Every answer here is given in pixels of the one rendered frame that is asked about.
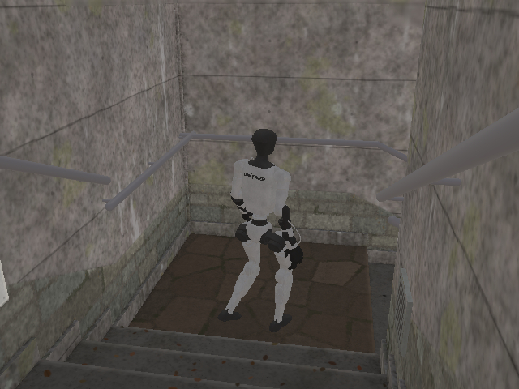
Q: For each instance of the left robot shin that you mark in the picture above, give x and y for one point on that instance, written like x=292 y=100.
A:
x=243 y=284

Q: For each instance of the robot left forearm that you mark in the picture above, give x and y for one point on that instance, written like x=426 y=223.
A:
x=240 y=205

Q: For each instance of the right robot thigh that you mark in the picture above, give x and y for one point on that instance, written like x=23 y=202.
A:
x=277 y=244

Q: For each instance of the robot left hand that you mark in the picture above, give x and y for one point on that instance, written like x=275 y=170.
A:
x=246 y=216

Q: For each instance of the robot right hand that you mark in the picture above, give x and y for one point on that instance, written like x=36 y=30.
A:
x=296 y=256

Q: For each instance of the robot right forearm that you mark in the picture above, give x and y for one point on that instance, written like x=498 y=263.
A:
x=287 y=232

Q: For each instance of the robot right upper arm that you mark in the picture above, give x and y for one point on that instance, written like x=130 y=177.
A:
x=282 y=178

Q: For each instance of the robot left upper arm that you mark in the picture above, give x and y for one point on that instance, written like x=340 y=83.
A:
x=236 y=191

